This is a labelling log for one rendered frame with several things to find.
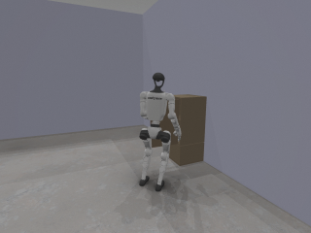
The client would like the robot right upper arm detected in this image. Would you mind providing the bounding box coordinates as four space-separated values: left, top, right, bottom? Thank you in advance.
166 92 175 119

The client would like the cupboard door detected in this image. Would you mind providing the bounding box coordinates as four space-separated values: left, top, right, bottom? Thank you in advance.
150 99 180 148

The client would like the robot left upper arm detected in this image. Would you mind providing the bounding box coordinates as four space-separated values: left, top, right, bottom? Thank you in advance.
140 91 148 117

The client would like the robot right hand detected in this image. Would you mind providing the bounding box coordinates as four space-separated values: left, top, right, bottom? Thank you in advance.
173 130 182 142

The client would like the robot torso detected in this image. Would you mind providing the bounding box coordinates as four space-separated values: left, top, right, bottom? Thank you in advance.
146 90 168 140

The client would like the robot right forearm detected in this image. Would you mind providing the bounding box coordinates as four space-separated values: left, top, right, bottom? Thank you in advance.
170 113 181 132

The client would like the left robot shin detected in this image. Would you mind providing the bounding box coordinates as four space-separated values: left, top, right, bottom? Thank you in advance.
141 149 152 180

